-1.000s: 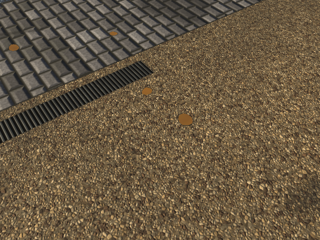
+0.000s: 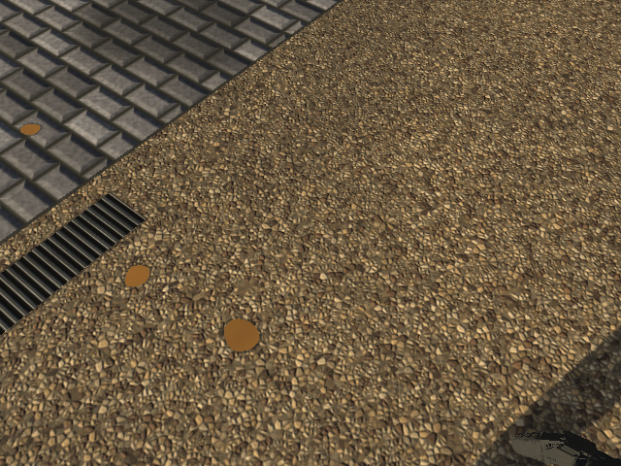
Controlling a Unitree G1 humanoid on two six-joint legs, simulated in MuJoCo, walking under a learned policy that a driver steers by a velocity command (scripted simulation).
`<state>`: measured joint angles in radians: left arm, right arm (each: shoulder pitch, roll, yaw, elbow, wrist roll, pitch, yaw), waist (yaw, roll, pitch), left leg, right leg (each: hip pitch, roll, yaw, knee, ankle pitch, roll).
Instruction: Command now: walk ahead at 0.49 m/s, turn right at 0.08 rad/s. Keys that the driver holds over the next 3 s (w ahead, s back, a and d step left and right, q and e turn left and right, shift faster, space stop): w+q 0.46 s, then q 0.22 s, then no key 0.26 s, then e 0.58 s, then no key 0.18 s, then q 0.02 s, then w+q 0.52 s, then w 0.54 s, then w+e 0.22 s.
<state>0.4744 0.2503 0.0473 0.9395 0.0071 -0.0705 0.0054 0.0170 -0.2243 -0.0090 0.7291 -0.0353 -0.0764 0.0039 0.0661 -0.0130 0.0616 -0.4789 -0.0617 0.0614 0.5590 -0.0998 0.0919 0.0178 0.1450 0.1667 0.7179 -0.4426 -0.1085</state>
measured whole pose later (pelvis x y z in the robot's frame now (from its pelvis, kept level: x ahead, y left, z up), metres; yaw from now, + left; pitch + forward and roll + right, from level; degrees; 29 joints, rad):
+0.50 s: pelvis +0.26 -0.02 +0.01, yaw +13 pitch +2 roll +1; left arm 0.01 0.22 -0.01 0.70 0.04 -0.09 0.00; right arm 0.46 -0.25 -0.07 0.91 0.00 -0.06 0.01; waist -0.10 0.01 0.03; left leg -0.14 -0.11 -0.16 0.66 -0.46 0.07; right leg -0.42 0.02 0.00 0.52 -0.13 -0.02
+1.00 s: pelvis +0.38 +0.02 +0.02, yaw +24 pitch +0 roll -1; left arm 0.32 0.24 0.03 0.86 0.01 0.00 0.01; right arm 0.10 -0.20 -0.01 0.74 -0.02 -0.01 0.00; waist 0.05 -0.02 0.06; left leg -0.36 -0.04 0.03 0.54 -0.19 0.07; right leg -0.28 -0.03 -0.09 0.79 -0.54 -0.02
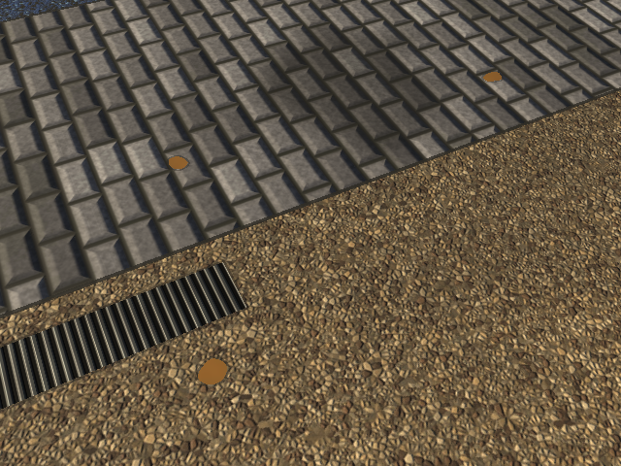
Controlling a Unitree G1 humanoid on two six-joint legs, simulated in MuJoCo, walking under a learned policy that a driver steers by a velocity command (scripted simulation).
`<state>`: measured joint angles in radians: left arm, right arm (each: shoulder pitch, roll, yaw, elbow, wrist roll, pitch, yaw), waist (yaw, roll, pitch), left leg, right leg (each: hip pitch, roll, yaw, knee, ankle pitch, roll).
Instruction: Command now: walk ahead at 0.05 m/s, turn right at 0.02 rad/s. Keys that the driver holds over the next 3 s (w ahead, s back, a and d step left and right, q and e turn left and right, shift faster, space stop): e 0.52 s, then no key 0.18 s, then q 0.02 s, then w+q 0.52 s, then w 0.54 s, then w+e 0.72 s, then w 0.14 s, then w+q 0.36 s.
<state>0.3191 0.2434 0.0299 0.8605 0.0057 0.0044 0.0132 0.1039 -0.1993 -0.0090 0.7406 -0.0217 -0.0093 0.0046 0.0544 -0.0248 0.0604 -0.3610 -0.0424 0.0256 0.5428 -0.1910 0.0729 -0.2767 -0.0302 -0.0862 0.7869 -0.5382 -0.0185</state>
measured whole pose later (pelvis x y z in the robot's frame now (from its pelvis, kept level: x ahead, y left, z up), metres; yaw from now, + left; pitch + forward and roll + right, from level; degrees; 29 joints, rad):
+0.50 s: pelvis -0.02 -0.03 +0.01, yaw -15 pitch +0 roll +2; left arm 0.31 0.25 0.06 0.81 0.01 0.04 0.01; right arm 0.17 -0.28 -0.06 0.82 -0.02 0.06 -0.03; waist 0.01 0.03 0.04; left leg -0.50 0.00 0.00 1.00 -0.36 -0.01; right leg -0.22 0.06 0.03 0.47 -0.25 -0.08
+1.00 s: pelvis +0.03 -0.01 +0.02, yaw -13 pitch +0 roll -1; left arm 0.23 0.26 0.04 0.83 0.03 -0.02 -0.01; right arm 0.39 -0.21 -0.03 0.93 -0.01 -0.03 0.00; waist -0.03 -0.04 -0.01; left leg -0.09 -0.07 -0.06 0.37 -0.27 0.09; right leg -0.38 0.04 0.01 0.81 -0.34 -0.04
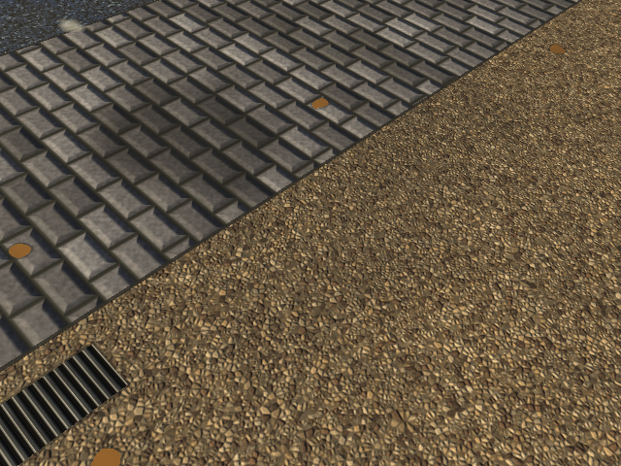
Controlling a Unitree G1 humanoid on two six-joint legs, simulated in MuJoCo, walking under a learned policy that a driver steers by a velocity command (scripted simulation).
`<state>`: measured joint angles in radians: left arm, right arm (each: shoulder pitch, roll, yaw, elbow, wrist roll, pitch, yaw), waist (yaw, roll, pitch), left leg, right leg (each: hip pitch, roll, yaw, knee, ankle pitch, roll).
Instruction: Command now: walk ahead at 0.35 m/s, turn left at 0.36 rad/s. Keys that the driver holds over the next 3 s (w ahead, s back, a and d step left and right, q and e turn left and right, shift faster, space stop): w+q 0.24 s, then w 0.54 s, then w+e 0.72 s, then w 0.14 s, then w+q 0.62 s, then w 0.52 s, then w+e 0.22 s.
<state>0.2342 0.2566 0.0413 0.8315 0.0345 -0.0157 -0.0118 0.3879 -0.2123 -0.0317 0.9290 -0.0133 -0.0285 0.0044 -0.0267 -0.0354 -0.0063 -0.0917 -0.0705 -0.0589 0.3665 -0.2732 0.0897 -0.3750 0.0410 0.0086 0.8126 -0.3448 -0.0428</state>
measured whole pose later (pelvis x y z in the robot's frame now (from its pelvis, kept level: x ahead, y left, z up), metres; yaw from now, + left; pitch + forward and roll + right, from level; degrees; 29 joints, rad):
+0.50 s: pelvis +0.24 -0.03 -0.01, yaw +12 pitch +1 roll -1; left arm 0.22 0.25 0.04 0.83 0.03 -0.07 -0.01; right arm 0.32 -0.27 -0.06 0.90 -0.03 -0.05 0.02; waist -0.02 0.03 0.04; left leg -0.38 -0.03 -0.06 1.11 -0.33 0.08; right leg -0.26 0.05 -0.05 0.44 -0.19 -0.06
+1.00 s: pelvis +0.50 +0.07 +0.00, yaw +9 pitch +0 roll +0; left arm 0.35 0.24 0.04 0.95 0.02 -0.04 -0.01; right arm 0.18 -0.22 -0.04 0.87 -0.03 -0.08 0.01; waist 0.03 -0.03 0.05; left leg -0.24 -0.03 0.14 0.41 -0.18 0.08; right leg -0.40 -0.03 0.01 1.12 -0.32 -0.08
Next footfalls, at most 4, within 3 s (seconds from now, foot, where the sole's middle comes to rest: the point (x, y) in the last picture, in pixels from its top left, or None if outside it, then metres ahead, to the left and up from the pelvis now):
0.34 right None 0.33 -0.10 -0.78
0.84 left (224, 455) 0.56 0.16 -0.78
1.38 right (290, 337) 0.86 0.01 -0.78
1.94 left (258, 236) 1.20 0.11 -0.78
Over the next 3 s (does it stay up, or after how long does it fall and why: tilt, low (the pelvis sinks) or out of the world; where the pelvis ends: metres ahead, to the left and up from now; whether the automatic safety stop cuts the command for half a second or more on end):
stays up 1.61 0.08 -0.02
